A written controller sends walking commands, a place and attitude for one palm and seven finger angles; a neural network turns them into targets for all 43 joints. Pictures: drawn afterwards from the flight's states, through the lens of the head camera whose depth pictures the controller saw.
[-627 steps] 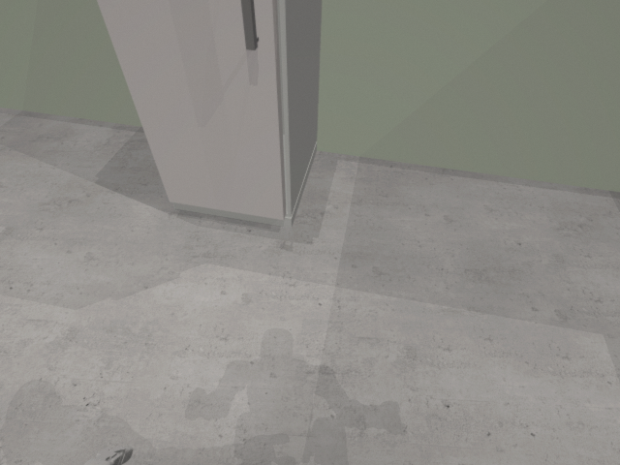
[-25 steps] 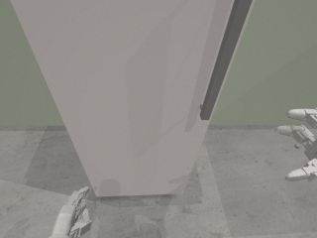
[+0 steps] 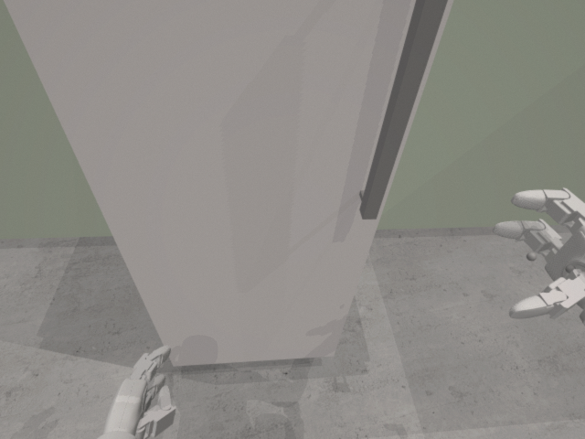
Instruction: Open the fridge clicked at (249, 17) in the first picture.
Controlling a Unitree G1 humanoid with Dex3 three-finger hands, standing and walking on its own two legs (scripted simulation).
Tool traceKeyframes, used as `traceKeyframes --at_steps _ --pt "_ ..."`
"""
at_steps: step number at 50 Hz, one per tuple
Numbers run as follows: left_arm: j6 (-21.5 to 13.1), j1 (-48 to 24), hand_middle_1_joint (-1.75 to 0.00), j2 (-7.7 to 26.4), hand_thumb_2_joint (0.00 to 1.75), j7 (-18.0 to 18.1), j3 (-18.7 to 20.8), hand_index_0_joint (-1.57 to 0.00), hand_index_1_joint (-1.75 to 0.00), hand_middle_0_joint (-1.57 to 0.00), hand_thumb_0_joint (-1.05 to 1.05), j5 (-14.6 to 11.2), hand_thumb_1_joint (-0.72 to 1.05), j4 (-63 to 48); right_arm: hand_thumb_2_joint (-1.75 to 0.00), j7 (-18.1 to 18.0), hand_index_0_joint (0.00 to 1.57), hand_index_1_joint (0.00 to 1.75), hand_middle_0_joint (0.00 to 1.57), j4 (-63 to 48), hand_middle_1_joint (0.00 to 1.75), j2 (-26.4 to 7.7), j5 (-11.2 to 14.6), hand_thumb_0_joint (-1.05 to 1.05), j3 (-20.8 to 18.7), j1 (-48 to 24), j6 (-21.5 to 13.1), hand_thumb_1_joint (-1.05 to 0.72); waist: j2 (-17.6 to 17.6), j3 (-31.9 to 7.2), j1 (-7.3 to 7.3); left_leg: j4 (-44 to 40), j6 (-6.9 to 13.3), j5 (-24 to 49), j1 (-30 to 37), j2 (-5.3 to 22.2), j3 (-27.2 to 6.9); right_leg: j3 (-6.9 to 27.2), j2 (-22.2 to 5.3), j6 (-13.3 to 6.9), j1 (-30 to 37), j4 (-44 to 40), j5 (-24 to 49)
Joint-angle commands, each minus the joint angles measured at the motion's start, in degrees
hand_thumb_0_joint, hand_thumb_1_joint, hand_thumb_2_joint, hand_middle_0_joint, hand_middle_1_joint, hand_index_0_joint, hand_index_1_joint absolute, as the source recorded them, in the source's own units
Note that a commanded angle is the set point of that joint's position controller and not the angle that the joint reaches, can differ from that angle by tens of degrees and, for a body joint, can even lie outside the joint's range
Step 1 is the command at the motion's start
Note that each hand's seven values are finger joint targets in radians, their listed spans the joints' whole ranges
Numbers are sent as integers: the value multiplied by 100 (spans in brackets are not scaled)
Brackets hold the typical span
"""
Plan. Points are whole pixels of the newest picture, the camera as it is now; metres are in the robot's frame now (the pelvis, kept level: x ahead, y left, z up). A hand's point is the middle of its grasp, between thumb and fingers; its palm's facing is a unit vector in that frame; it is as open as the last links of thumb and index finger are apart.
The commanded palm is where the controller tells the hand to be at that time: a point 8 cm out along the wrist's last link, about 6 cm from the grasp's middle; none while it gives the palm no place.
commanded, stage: move the hooked fingers beside the handle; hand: right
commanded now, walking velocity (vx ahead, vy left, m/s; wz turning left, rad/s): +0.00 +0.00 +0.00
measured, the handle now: (400, 80) +0.49 -0.12 +0.28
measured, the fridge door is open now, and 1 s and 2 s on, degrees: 0 0 0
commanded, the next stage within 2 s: none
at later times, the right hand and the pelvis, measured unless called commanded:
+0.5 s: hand (489, 228) +0.34 -0.24 +0.16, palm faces -0.02 +1.00 -0.04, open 14.0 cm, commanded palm +0.32 -0.28 +0.17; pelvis +0.00 +0.00 +0.00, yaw +0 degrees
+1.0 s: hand (455, 199) +0.40 -0.21 +0.16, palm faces -0.04 +1.00 -0.01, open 14.0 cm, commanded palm +0.38 -0.26 +0.16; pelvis +0.00 +0.00 +0.00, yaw +1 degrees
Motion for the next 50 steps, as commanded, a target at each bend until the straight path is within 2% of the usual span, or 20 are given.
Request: traceKeyframes --at_steps 1,3,7,8,10,13,17,18,22,25,27,28,32,34,38,40,43,45,48,50 --pt "-356 -587 -30 674 90 75 305 -20 -30 -20 0 -11 90 -929 -30 -143 30 120 30 -1299 120 -1429 78 0 -326 -2080 -424 50 -270 -1151 112 -220 111 891 649 -130 -357 389 18 33 -134 -561 1450" --pt "-324 -545 -30 697 90 75 321 -20 -30 -20 0 7 90 -880 -30 -221 30 120 30 -1135 120 -1573 49 0 -444 -2077 -422 50 -85 -1073 92 -245 123 886 692 -137 -359 404 -6 37 -205 -568 1485" --pt "-308 -567 -30 684 90 50 339 -20 -30 -20 0 1 90 -911 -30 -321 30 120 30 -1091 120 -1498 19 0 -477 -2068 -404 50 -221 -1194 57 -168 130 1096 739 -101 -339 378 1 56 -198 -579 1669" --pt "-287 -551 -30 697 90 27 355 -20 -30 -20 0 14 90 -918 -30 -331 30 120 30 -1071 120 -1597 20 0 -560 -1930 -405 50 -19 -1253 7 -177 132 1191 887 -101 -361 352 -11 39 -231 -552 1760" --pt "-274 -594 -30 670 90 13 347 -20 -30 -20 0 5 90 -969 -30 -338 30 120 30 -1178 120 -1453 26 0 -486 -1943 -393 50 -155 -1350 9 -136 127 1325 908 -87 -370 318 3 44 -210 -559 1829" --pt "-220 -539 -30 711 90 24 369 -20 -30 -20 0 -6 90 -892 -30 -354 30 120 30 -904 120 -1431 16 0 -413 -2036 -368 50 100 -1121 80 -195 113 1211 778 -94 -394 283 -21 13 -312 -529 1679" --pt "-217 -512 -30 713 90 81 378 -20 -30 -20 0 -30 90 -878 -30 -392 30 120 30 -890 120 -1358 -66 0 -212 -2629 -414 50 -257 -1203 180 -189 109 965 592 -86 -393 300 4 27 -216 -545 1486" --pt "-214 -519 -30 706 90 78 378 -20 -30 -20 0 -14 90 -884 -30 -401 30 120 30 -898 120 -1304 -62 0 -129 -2691 -439 50 -23 -1203 193 -209 112 1017 639 -90 -435 299 -17 -2 -208 -509 1521" --pt "-176 -418 -30 738 90 144 381 -20 -30 -20 0 -31 90 -766 -30 -425 30 120 30 -423 120 -1329 -99 0 -82 -3090 -522 50 9 -1196 289 -244 84 788 525 -84 -453 292 8 -19 -295 -516 1242" --pt "-110 -378 -30 776 90 151 384 -20 -30 -20 0 -42 90 -718 -30 -444 30 120 30 -42 120 -1454 -162 0 -80 -3371 -526 50 88 -1198 318 -247 87 729 559 -69 -490 278 7 -30 -408 -520 1172" --pt "-109 -364 -30 773 90 149 391 -20 -30 -20 0 -29 90 -722 -30 -468 30 120 30 57 120 -1522 -188 0 -118 -3553 -568 50 -151 -1278 296 -215 109 827 596 -43 -524 278 20 -20 -398 -487 1244" --pt "-81 -339 -30 802 90 122 393 -20 -30 -20 0 -12 90 -747 -30 -476 30 120 30 116 120 -1673 -188 0 -235 -3453 -584 50 163 -1414 234 -185 112 958 786 -39 -548 281 -3 -33 -466 -453 1352" --pt "-71 -305 -30 755 90 99 400 -20 -30 -20 0 -25 90 -792 -30 -453 30 120 30 91 120 -1384 -191 0 -5 -3675 -707 50 -177 -1654 265 -73 125 1425 801 -41 -508 237 14 -11 -285 -420 1722" --pt "-45 -251 -30 790 90 66 409 -20 -30 -20 0 -22 90 -778 -30 -465 30 120 30 314 120 -1385 -182 0 -30 -3561 -685 50 151 -1621 257 -66 111 1485 857 -48 -530 220 -12 -30 -411 -427 1713" --pt "47 -163 -30 849 90 58 438 -20 -30 -20 0 -32 90 -739 -30 -539 30 120 30 666 120 -1440 -253 0 -4 -3660 -593 50 235 -1403 282 -96 111 1220 687 -39 -531 212 -24 -27 -584 -441 1492" --pt "78 -160 -30 826 90 58 430 -20 -30 -20 0 -36 90 -762 -30 -597 30 120 30 530 120 -1440 -286 0 45 -4022 -640 50 23 -1511 325 -113 111 1194 663 -40 -561 210 -5 -35 -527 -455 1472" --pt "113 -69 -30 830 90 71 447 -20 -30 -20 0 -21 90 -722 -30 -666 30 120 30 553 120 -1498 -303 0 46 -4254 -796 50 207 -1635 372 -115 104 1226 724 -58 -569 209 -39 -53 -473 -430 1521" --pt "108 -47 -30 816 90 78 441 -20 -30 -20 0 -12 90 -699 -30 -684 30 120 30 586 120 -1483 -309 0 39 -4428 -894 50 2 -1778 375 -106 117 1244 766 -62 -587 220 -14 -47 -421 -446 1515" --pt "158 72 -30 871 90 75 459 -20 -30 -20 0 -8 90 -608 -30 -686 30 120 30 1047 120 -1633 -344 0 -61 -4336 -919 50 179 -1681 363 -105 113 1305 825 -52 -609 188 -32 -56 -578 -425 1521" --pt "184 84 -30 862 90 70 453 -20 -30 -20 0 -20 90 -593 -30 -649 30 120 30 1112 120 -1497 -368 0 101 -4572 -927 50 -27 -1628 423 -103 121 1310 713 -55 -592 185 -17 -43 -577 -451 1492"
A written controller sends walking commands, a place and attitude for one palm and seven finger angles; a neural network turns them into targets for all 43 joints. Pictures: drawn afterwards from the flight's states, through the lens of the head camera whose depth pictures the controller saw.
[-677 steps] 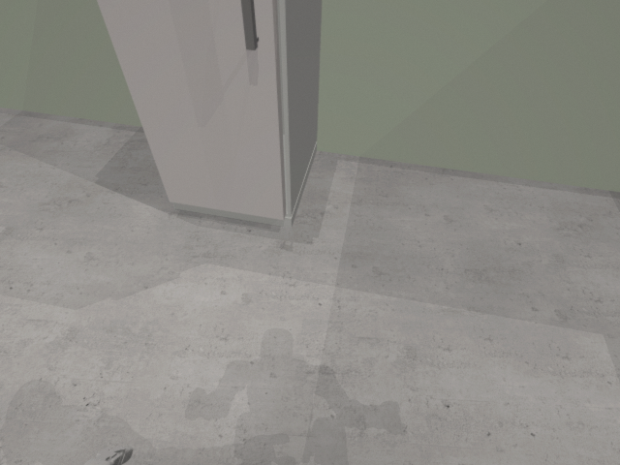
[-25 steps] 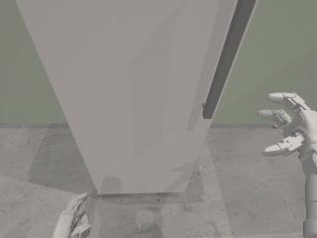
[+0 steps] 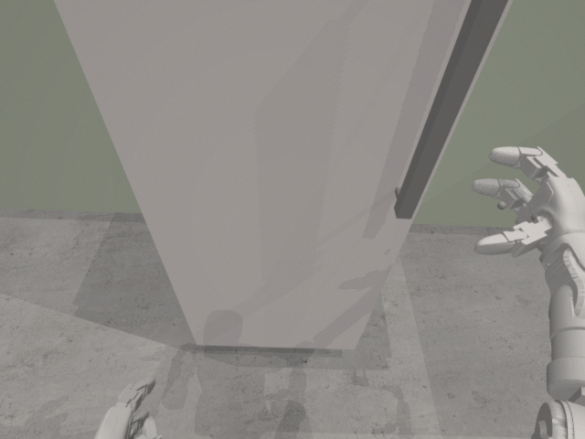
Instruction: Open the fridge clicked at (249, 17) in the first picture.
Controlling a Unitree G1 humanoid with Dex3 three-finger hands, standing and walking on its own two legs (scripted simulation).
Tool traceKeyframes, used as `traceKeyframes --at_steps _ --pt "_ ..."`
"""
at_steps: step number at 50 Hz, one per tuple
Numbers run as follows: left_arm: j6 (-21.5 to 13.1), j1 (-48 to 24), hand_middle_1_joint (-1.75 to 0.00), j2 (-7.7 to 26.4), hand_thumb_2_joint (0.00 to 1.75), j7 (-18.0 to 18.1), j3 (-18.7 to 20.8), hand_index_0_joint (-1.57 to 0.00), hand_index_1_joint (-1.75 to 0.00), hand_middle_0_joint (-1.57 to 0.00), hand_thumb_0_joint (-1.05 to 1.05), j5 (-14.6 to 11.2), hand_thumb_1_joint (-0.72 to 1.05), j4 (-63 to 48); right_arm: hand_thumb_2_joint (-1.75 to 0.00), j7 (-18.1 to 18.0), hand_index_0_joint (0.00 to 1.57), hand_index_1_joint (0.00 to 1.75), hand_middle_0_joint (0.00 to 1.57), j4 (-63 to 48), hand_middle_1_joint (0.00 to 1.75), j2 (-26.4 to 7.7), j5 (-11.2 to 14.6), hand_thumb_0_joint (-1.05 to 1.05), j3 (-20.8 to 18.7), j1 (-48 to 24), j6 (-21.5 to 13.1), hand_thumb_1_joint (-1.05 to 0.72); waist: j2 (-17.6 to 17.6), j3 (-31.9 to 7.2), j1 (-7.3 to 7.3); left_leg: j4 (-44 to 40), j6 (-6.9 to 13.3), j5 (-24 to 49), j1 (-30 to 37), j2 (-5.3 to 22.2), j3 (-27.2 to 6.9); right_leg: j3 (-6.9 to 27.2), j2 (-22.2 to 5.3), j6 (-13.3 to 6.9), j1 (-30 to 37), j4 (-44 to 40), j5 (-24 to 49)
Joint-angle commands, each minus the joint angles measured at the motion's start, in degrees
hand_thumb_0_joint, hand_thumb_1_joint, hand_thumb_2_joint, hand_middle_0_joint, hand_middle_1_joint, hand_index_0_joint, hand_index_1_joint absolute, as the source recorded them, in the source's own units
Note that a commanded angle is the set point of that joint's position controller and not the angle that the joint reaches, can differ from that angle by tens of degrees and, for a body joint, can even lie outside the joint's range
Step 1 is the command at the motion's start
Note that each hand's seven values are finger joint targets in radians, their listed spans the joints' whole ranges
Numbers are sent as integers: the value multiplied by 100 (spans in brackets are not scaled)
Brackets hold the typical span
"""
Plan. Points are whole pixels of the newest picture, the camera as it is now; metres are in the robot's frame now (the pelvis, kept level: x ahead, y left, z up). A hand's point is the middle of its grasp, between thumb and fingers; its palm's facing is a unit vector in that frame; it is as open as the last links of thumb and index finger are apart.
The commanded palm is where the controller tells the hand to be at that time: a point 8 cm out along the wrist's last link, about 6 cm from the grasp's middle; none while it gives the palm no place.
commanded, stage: move the hooked fingers beside the handle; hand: right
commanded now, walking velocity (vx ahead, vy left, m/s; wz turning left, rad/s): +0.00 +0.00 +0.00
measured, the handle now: (451, 73) +0.49 -0.14 +0.28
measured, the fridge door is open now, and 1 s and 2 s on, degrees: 0 0 0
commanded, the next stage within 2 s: feel for the door with the fingertips in 1.22 s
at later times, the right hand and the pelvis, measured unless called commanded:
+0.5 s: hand (468, 176) +0.44 -0.20 +0.16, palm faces -0.04 +1.00 +0.01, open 14.0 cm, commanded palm +0.41 -0.25 +0.16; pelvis +0.00 -0.01 +0.00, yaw +1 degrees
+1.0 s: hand (465, 180) +0.44 -0.20 +0.16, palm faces -0.05 +1.00 +0.01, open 14.0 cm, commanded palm +0.42 -0.25 +0.16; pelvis +0.00 +0.00 +0.00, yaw +0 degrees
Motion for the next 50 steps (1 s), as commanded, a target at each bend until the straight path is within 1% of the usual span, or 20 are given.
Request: traceKeyframes --at_steps 1,2,3,4,7,9,10,13,15,16,22,25,28,29,32,36,40,45,47,50 --pt "-255 -201 -30 791 90 59 330 -20 -30 -20 0 -28 90 -755 -30 9 30 120 30 -1070 120 -1462 69 0 -195 -2673 -462 50 -189 -1573 57 -166 91 1308 1141 -19 -428 331 12 -73 -117 -410 1518" --pt "-268 -193 -30 789 90 55 331 -20 -30 -20 0 -12 90 -754 -30 6 30 120 30 -1096 120 -1416 71 0 -162 -2762 -492 50 -319 -1625 47 -158 107 1336 1105 -17 -427 350 17 -61 -61 -396 1566" --pt "-244 -147 -30 806 90 41 356 -20 -30 -20 0 -10 90 -746 -30 -3 30 120 30 -1065 120 -1462 78 0 -195 -2695 -508 50 -11 -1695 33 -130 104 1464 1206 -31 -415 353 -15 -79 -35 -364 1719" --pt "-242 -156 -30 801 90 31 356 -20 -30 -20 0 -3 90 -768 -30 -14 30 120 30 -1121 120 -1491 90 0 -270 -2674 -528 50 -103 -1794 -11 -115 101 1542 1247 -34 -422 350 0 -74 -22 -374 1769" --pt "-212 -102 -30 794 90 22 352 -20 -30 -20 0 -11 90 -701 -30 -50 30 120 30 -849 120 -1191 105 0 -41 -2811 -509 50 -69 -1593 78 -133 100 1453 1025 -53 -381 352 -6 -52 -62 -391 1696" --pt "-159 -61 -30 820 90 4 357 -20 -30 -20 0 -7 90 -685 -30 -132 30 120 30 -756 120 -1455 34 0 -230 -2836 -515 50 -88 -1592 19 -123 111 1447 1085 -51 -401 341 -7 -57 -137 -396 1696" --pt "-142 -59 -30 802 90 5 348 -20 -30 -20 0 -8 90 -667 -30 -158 30 120 30 -774 120 -1240 0 0 6 -3100 -521 50 -139 -1567 111 -142 106 1378 975 -52 -391 346 3 -52 -98 -406 1632" --pt "-77 60 -30 836 90 9 373 -20 -30 -20 0 13 90 -602 -30 -291 30 120 30 -496 120 -1378 -59 0 -65 -3344 -584 50 92 -1607 128 -136 107 1281 974 -67 -382 370 -30 -62 -153 -384 1588" --pt "-79 83 -30 810 90 3 363 -20 -30 -20 0 36 90 -602 -30 -348 30 120 30 -604 120 -1337 -92 0 -25 -3737 -715 50 -52 -1858 146 -105 107 1403 1064 -71 -416 389 -7 -56 -64 -390 1690" --pt "-80 109 -30 790 90 0 367 -20 -30 -20 0 43 90 -586 -30 -363 30 120 30 -488 120 -1303 -116 0 -33 -3695 -758 50 -251 -1912 122 -83 127 1471 1051 -68 -419 379 -4 -43 11 -368 1793" --pt "16 290 -30 833 90 -52 391 -20 -30 -20 0 55 90 -489 -30 -392 30 120 30 269 120 -1295 -161 0 -117 -3532 -835 50 118 -1759 127 -54 113 1664 1058 -89 -409 331 -15 -50 -225 -346 1866" --pt "80 266 -30 840 90 -101 400 -20 -30 -20 0 57 90 -604 -30 -348 30 120 30 161 120 -1430 -203 0 -210 -3359 -889 50 -66 -1851 23 -1 124 1755 1188 -73 -442 273 -3 -54 -299 -346 1899" --pt "123 307 -30 847 90 -112 430 -20 -30 -20 0 61 90 -652 -30 -321 30 120 30 -115 120 -1377 -162 0 -129 -3455 -982 50 151 -1938 69 24 120 1819 1242 -90 -413 298 -40 -64 -253 -327 2025" --pt "112 279 -30 839 90 -123 442 -20 -30 -20 0 60 90 -690 -30 -322 30 120 30 -233 120 -1468 -133 0 -289 -3354 -998 50 97 -2075 2 26 112 1878 1306 -105 -451 284 -33 -73 -196 -321 2047" --pt "106 252 -30 811 90 -110 438 -20 -30 -20 0 45 90 -686 -30 -301 30 120 30 -483 120 -1350 -106 0 -174 -3438 -983 50 -174 -2055 54 -11 117 1835 1223 -114 -458 275 -23 -62 -91 -328 2031" --pt "125 283 -30 846 90 -89 426 -20 -30 -20 0 35 90 -631 -30 -320 30 120 30 -203 120 -1422 -108 0 -213 -3469 -883 50 78 -1727 143 -97 98 1475 1086 -127 -450 285 -17 -92 -317 -388 1565" --pt "113 255 -30 812 90 -68 419 -20 -30 -20 0 34 90 -636 -30 -303 30 120 30 -455 120 -1321 -134 0 -19 -3802 -942 50 -158 -1946 197 -93 103 1519 1108 -127 -465 286 0 -94 -147 -345 1624" --pt "86 249 -30 810 90 -64 378 -20 -30 -20 0 21 90 -575 -30 -303 30 120 30 11 120 -1032 -98 0 197 -3871 -875 50 -135 -1644 251 -116 116 1324 824 -137 -415 330 1 -68 -209 -352 1480" --pt "102 315 -30 859 90 -60 384 -20 -30 -20 0 30 90 -521 -30 -373 30 120 30 550 120 -1254 -131 0 -29 -3772 -813 50 267 -1430 241 -128 93 1086 740 -134 -410 351 2 -83 -477 -353 1200" --pt "126 332 -30 850 90 -87 383 -20 -30 -20 0 59 90 -573 -30 -408 30 120 30 494 120 -1380 -267 0 -7 -4114 -962 50 -11 -1752 230 -35 98 1151 861 -101 -478 327 26 -87 -487 -303 1248"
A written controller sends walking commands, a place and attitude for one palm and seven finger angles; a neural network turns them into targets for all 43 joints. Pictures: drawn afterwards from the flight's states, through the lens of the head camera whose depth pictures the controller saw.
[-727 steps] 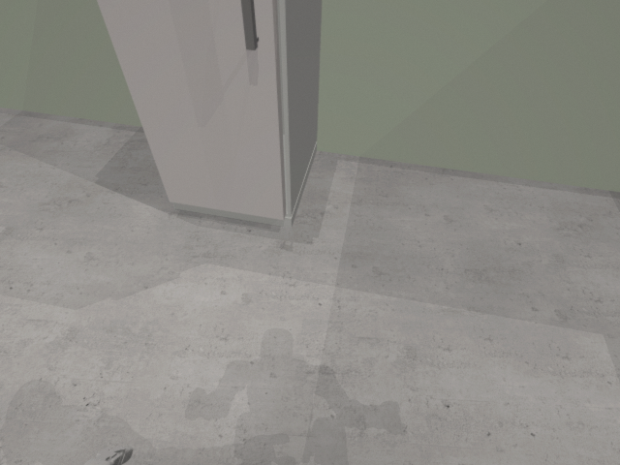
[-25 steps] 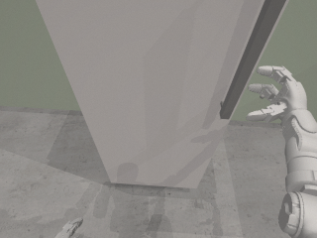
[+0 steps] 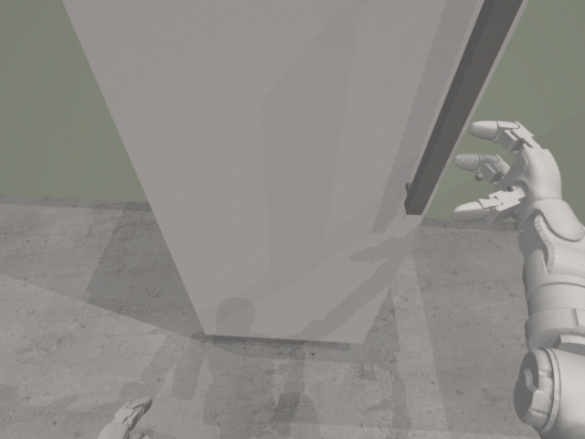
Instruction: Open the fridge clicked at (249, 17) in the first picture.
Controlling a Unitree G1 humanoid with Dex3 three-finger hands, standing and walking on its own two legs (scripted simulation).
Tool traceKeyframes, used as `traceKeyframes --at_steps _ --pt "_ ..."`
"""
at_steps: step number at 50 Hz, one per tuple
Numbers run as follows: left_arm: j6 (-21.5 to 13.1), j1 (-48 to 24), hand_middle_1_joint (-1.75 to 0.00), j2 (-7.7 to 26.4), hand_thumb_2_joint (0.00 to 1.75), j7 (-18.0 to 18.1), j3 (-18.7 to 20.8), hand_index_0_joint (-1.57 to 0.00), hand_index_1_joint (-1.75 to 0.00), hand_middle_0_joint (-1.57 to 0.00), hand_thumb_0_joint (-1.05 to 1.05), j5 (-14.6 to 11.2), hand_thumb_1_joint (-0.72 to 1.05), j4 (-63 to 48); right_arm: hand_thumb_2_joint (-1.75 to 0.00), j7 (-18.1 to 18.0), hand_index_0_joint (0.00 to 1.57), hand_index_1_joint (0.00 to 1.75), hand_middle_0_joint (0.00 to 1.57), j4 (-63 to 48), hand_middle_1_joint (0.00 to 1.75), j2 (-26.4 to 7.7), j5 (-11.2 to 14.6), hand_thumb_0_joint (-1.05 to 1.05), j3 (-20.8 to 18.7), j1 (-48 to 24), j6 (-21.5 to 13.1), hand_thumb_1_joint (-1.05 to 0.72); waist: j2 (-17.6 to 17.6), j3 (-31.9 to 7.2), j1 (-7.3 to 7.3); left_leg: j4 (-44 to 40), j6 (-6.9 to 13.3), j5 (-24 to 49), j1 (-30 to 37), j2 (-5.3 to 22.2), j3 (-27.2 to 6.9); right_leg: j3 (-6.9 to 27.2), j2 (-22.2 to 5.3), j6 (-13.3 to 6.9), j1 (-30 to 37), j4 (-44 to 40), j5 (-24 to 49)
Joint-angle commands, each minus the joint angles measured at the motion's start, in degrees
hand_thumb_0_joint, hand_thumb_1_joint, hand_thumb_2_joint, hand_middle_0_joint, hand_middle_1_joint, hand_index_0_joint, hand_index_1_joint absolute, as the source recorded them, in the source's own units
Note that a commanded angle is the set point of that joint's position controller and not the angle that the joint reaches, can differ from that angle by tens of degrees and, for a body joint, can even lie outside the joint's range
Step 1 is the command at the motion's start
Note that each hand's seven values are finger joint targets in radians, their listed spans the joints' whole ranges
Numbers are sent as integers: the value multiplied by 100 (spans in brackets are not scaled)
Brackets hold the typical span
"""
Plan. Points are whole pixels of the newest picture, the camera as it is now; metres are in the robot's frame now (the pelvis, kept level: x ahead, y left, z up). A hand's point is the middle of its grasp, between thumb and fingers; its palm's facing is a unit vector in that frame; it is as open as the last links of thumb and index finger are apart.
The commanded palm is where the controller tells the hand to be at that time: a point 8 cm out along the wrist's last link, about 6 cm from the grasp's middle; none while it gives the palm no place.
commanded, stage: move the hooked fingers beside the handle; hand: right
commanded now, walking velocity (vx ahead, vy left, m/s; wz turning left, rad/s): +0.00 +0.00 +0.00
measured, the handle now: (466, 64) +0.49 -0.14 +0.28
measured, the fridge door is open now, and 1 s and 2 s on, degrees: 0 0 0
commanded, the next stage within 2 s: feel for the door with the fingertips in 0.22 s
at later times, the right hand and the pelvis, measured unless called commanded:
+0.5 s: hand (474, 177) +0.44 -0.19 +0.15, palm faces -0.07 +1.00 +0.02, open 14.0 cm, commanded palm +0.41 -0.23 +0.16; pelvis +0.01 +0.00 +0.00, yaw +1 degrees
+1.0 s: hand (446, 169) +0.44 -0.15 +0.16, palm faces -0.03 +1.00 -0.01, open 14.0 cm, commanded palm +0.42 -0.21 +0.16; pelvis +0.00 +0.00 +0.00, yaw +0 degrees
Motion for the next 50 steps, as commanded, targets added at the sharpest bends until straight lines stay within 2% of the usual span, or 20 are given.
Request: traceKeyframes --at_steps 1,3,9,12,13,16,18,21,23,24,27,28,31,32,33,36,39,42,46,50 --pt "-220 205 -30 841 90 49 328 -20 -30 -20 0 15 90 -627 -30 -85 30 120 30 -1040 120 -1570 -21 0 -390 -2841 -527 50 -18 -1744 55 -49 124 1260 1303 -109 -436 354 15 -52 -134 -391 1382" --pt "-179 254 -30 879 90 41 337 -20 -30 -20 0 35 90 -652 -30 -48 30 120 30 -1002 120 -1817 1 0 -560 -2724 -640 50 183 -1956 9 27 114 1475 1556 -98 -468 326 2 -63 -233 -335 1508" --pt "-144 266 -30 890 90 37 333 -20 -30 -20 0 1 90 -717 -30 182 30 120 30 -1007 120 -2020 17 0 -637 -2849 -764 50 -224 -2003 11 89 120 1602 1561 -104 -512 297 19 -59 -307 -293 1521" --pt "-172 274 -30 867 90 25 367 -20 -30 -20 0 -5 90 -753 -30 287 30 120 30 -1296 120 -1672 137 0 -453 -2648 -725 50 -328 -2193 17 91 131 1764 1466 -142 -474 299 -2 -52 -24 -246 1781" --pt "-148 311 -30 892 90 25 376 -20 -30 -20 0 -12 90 -752 -30 309 30 120 30 -1249 120 -1660 194 0 -436 -2516 -672 50 -24 -2117 39 96 125 1760 1515 -146 -437 304 -24 -62 -109 -237 1784" --pt "-152 327 -30 920 90 20 391 -20 -30 -20 0 -17 90 -695 -30 308 30 120 30 -1229 120 -1728 217 0 -551 -2462 -513 50 -67 -1914 38 49 117 1587 1333 -155 -425 321 -12 -53 -194 -276 1603" --pt "-146 285 -30 868 90 5 397 -20 -30 -20 0 -22 90 -745 -30 262 30 120 30 -1519 120 -1315 225 0 -205 -2526 -471 50 -302 -1931 82 50 138 1653 1260 -153 -390 298 -18 -48 -19 -258 1806" --pt "-186 286 -30 831 90 -15 398 -20 -30 -20 0 0 90 -696 -30 91 30 120 30 -1844 120 -1121 200 0 -102 -2664 -439 50 -350 -2012 105 37 147 1636 1122 -196 -342 396 -42 -1 227 -266 1993" --pt "-184 288 -30 836 90 -28 419 -20 -30 -20 0 19 90 -703 -30 -44 30 120 30 -1947 120 -1272 222 0 -324 -2376 -430 50 -148 -2107 -35 44 159 1720 1316 -197 -325 395 -52 4 220 -271 2167" --pt "-201 214 -30 798 90 -55 397 -20 -30 -20 0 32 90 -741 -30 -102 30 120 30 -2120 120 -1086 212 0 -231 -2398 -430 50 -297 -2193 -44 57 148 1818 1383 -186 -354 367 -32 11 265 -292 2210" --pt "-200 124 -30 743 90 -87 395 -20 -30 -20 0 13 90 -714 -30 -281 30 120 30 -2174 120 -728 121 0 15 -2257 -343 50 -216 -1855 -19 22 141 1753 1206 -191 -304 378 -70 46 295 -346 2276" --pt "-173 128 -30 751 90 -93 394 -20 -30 -20 0 25 90 -699 -30 -357 30 120 30 -2094 120 -730 103 0 10 -2150 -310 50 48 -1771 -44 2 141 1697 1262 -185 -291 386 -78 21 207 -358 2192" --pt "-161 -26 -30 684 90 -106 376 -20 -30 -20 0 25 90 -763 -30 -551 30 120 30 -2295 120 -576 19 0 49 -2210 -222 50 -230 -1853 -109 16 147 1658 1292 -170 -334 359 -58 47 280 -412 2113" --pt "-166 -12 -30 671 90 -108 362 -20 -30 -20 0 40 90 -745 -30 -611 30 120 30 -2344 120 -494 -2 0 122 -2353 -217 50 -115 -1851 -61 8 146 1670 1281 -174 -304 395 -64 58 326 -427 2149" --pt "-141 -19 -30 686 90 -105 378 -20 -30 -20 0 42 90 -731 -30 -688 30 120 30 -2387 120 -656 -34 0 5 -2274 -242 50 -49 -1864 -112 1 153 1650 1345 -169 -313 392 -82 47 317 -412 2170" --pt "-119 -104 -30 639 90 -91 342 -20 -30 -20 0 38 90 -722 -30 -795 30 120 30 -2317 120 -499 -76 0 110 -2411 -228 50 11 -1746 -54 -20 133 1688 1345 -164 -344 357 -57 37 281 -446 2035" --pt "-81 -118 -30 642 90 -46 334 -20 -30 -20 0 56 90 -715 -30 -879 30 120 30 -2163 120 -781 -151 0 -130 -2469 -242 50 127 -1842 -113 -16 133 1764 1542 -143 -377 333 -39 5 223 -471 1988" --pt "-91 -142 -30 606 90 -24 308 -20 -30 -20 0 39 90 -700 -30 -821 30 120 30 -1936 120 -486 -156 0 136 -2654 -254 50 38 -1720 -51 -64 137 1652 1429 -141 -384 312 -17 4 207 -487 1802" --pt "-107 -113 -30 640 90 12 286 -20 -30 -20 0 23 90 -647 -30 -733 30 120 30 -1407 120 -474 -114 0 192 -2950 -307 50 206 -1531 54 -139 116 1357 1312 -133 -413 312 12 -34 40 -505 1375" --pt "-129 23 -30 702 90 40 297 -20 -30 -20 0 33 90 -561 -30 -692 30 120 30 -1031 120 -824 -169 0 38 -3430 -485 50 152 -1655 117 -134 105 1150 1316 -110 -473 319 45 -61 -117 -469 1134"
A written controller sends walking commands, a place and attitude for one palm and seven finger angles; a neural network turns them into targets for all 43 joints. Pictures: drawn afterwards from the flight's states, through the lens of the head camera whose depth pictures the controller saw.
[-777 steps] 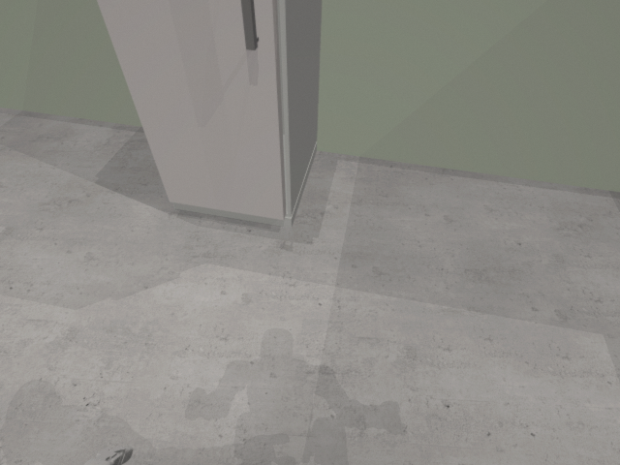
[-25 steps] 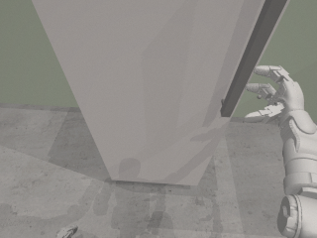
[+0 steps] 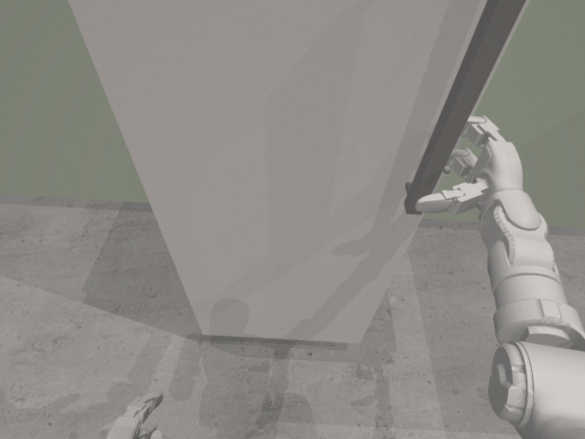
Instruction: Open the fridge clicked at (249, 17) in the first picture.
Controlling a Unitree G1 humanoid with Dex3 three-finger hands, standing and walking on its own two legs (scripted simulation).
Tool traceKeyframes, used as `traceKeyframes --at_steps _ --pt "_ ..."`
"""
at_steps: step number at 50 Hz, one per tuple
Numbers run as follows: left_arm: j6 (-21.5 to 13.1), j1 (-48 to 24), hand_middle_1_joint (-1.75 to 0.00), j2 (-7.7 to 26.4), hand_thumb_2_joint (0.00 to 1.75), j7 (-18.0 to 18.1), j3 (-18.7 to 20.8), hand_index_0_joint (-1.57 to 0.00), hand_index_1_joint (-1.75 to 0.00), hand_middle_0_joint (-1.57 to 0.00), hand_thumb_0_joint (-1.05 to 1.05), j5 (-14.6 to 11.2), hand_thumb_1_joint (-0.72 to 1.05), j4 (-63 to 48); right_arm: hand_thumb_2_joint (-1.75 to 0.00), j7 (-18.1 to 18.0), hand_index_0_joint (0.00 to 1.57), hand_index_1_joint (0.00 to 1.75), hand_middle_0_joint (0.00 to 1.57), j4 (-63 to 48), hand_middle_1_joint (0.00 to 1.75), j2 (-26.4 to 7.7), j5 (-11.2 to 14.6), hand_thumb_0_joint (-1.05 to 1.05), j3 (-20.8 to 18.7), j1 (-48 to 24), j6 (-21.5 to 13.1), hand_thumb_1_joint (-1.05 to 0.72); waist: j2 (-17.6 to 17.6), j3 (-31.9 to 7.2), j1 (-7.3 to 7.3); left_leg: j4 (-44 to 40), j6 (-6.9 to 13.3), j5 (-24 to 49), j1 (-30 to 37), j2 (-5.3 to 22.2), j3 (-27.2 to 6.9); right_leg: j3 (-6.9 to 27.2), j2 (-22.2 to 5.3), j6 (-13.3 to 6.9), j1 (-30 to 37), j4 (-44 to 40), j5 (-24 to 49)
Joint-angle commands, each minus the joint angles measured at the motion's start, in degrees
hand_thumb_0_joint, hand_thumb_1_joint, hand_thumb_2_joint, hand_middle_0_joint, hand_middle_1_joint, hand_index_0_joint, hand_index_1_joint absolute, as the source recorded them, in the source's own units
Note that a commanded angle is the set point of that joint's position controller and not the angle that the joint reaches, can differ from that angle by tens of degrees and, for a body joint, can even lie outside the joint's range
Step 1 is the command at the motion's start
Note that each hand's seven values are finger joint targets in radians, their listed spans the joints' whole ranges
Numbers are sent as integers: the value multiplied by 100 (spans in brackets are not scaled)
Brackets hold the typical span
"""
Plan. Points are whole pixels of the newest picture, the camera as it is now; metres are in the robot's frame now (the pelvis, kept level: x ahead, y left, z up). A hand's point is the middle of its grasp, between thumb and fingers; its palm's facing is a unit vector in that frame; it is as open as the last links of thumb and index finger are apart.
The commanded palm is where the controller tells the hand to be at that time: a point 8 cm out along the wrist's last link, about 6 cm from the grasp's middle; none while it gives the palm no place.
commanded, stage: slide the fingers in behind the handle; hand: right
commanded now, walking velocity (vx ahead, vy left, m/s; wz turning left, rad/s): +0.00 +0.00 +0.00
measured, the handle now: (467, 65) +0.49 -0.15 +0.28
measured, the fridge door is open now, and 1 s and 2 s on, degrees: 0 0 0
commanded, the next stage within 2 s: grip the handle and tug to test in 1.92 s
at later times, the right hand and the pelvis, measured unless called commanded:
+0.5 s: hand (445, 172) +0.45 -0.16 +0.15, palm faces -0.05 +1.00 +0.00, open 13.8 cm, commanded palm +0.42 -0.21 +0.16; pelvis -0.02 +0.01 +0.00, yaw +1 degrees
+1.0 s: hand (433, 172) +0.44 -0.14 +0.16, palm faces -0.06 +1.00 +0.00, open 14.0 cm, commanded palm +0.41 -0.19 +0.16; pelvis +0.01 +0.00 +0.00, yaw +0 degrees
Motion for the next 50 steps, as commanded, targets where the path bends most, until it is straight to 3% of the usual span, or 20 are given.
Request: traceKeyframes --at_steps 1,6,8,10,11,13,15,18,20,21,24,27,28,33,37,38,40,44,46,50 --pt "-265 205 -30 855 90 106 324 -20 -30 -20 0 -6 90 -532 -30 62 30 120 30 -817 120 -1345 43 0 -305 -3286 -582 50 217 -1729 184 -133 68 1140 1297 -101 -455 329 56 -97 -261 -387 1045" --pt "-329 407 -30 923 90 102 344 -20 -30 -20 0 -12 90 -392 -30 200 30 120 30 -256 120 -1487 17 0 -274 -3698 -799 50 153 -1725 343 -141 34 896 1130 -93 -511 318 77 -121 -470 -299 751" --pt "-342 503 -30 977 90 84 374 -20 -30 -20 0 -2 90 -379 -30 250 30 120 30 -60 120 -1724 33 0 -458 -3509 -865 50 379 -1798 281 -115 30 842 1265 -87 -515 334 66 -128 -638 -287 712" --pt "-354 508 -30 989 90 75 379 -20 -30 -20 0 -5 90 -384 -30 328 30 120 30 -61 120 -1926 52 0 -599 -3525 -925 50 137 -1913 247 -97 28 799 1322 -74 -579 305 91 -124 -728 -255 622" --pt "-352 490 -30 982 90 72 355 -20 -30 -20 0 -20 90 -406 -30 377 30 120 30 -19 120 -1816 65 0 -486 -3479 -936 50 27 -1813 257 -95 40 744 1279 -69 -571 296 101 -114 -787 -270 564" --pt "-365 540 -30 1001 90 53 391 -20 -30 -20 0 -20 90 -439 -30 428 30 120 30 -68 120 -1653 121 0 -368 -3427 -989 50 268 -1851 287 -84 34 683 1242 -90 -530 317 73 -128 -770 -253 553" --pt "-390 532 -30 1003 90 35 395 -20 -30 -20 0 -12 90 -461 -30 436 30 120 30 -223 120 -1760 149 0 -495 -3409 -1028 50 -29 -1959 228 -78 40 650 1222 -96 -570 303 88 -121 -714 -250 520" --pt "-401 553 -30 1022 90 33 413 -20 -30 -20 0 -26 90 -491 -30 446 30 120 30 -228 120 -1668 189 0 -409 -3309 -1031 50 340 -1823 278 -120 15 410 1198 -94 -549 311 53 -136 -840 -265 353" --pt "-398 528 -30 1029 90 22 403 -20 -30 -20 0 -32 90 -509 -30 417 30 120 30 -276 120 -1846 148 0 -545 -3170 -1012 50 148 -1863 193 -110 26 338 1201 -103 -578 305 60 -130 -866 -286 300" --pt "-414 506 -30 997 90 11 397 -20 -30 -20 0 -33 90 -529 -30 423 30 120 30 -387 120 -1620 150 0 -367 -3239 -1006 50 82 -1856 235 -120 26 344 1154 -107 -569 306 58 -131 -797 -299 297" --pt "-419 469 -30 1002 90 7 419 -20 -30 -20 0 -35 90 -583 -30 374 30 120 30 -652 120 -1873 178 0 -648 -2923 -993 50 128 -2028 94 -79 37 510 1359 -118 -575 291 42 -129 -772 -279 470" --pt "-441 427 -30 955 90 6 396 -20 -30 -20 0 -36 90 -590 -30 318 30 120 30 -911 120 -1545 183 0 -376 -3160 -949 50 35 -1852 195 -98 40 558 1184 -141 -532 306 29 -123 -643 -317 493" --pt "-433 430 -30 965 90 6 418 -20 -30 -20 0 -30 90 -607 -30 262 30 120 30 -904 120 -1622 198 0 -477 -3005 -940 50 226 -1853 146 -103 37 549 1254 -136 -530 303 14 -137 -668 -295 536" --pt "-419 390 -30 924 90 6 395 -20 -30 -20 0 -21 90 -582 -30 128 30 120 30 -1036 120 -1579 115 0 -440 -2999 -885 50 107 -1898 148 -70 40 777 1312 -131 -514 293 15 -118 -562 -304 719" --pt "-450 332 -30 858 90 -20 406 -20 -30 -20 0 -17 90 -611 -30 73 30 120 30 -1376 120 -1106 86 0 -117 -3035 -867 50 -133 -2057 160 6 74 1132 1182 -160 -444 329 16 -79 -188 -294 1076" --pt "-442 320 -30 849 90 -30 413 -20 -30 -20 0 -11 90 -622 -30 60 30 120 30 -1354 120 -980 130 0 -66 -2894 -826 50 41 -2048 149 8 73 1257 1214 -160 -437 330 -2 -90 -156 -253 1221" --pt "-420 311 -30 877 90 -27 410 -20 -30 -20 0 -12 90 -587 -30 37 30 120 30 -1303 120 -1118 189 0 -258 -2786 -739 50 301 -2064 104 17 60 1356 1354 -164 -431 340 0 -83 -242 -286 1242" --pt "-377 182 -30 810 90 -57 407 -20 -30 -20 0 -3 90 -657 -30 -25 30 120 30 -1807 120 -909 135 0 -108 -2651 -666 50 50 -2212 35 83 84 1793 1466 -144 -416 306 10 -71 -29 -259 1729" --pt "-368 139 -30 787 90 -83 420 -20 -30 -20 0 -1 90 -667 -30 -47 30 120 30 -1932 120 -795 168 0 -108 -2397 -617 50 134 -2202 -19 87 89 1969 1494 -157 -387 297 -8 -53 80 -245 1952" --pt "-279 24 -30 779 90 -68 394 -20 -30 -20 0 -17 90 -672 -30 -113 30 120 30 -1794 120 -657 151 0 -31 -2221 -380 50 214 -1748 1 3 80 1735 1354 -142 -370 284 2 -57 -80 -319 1660"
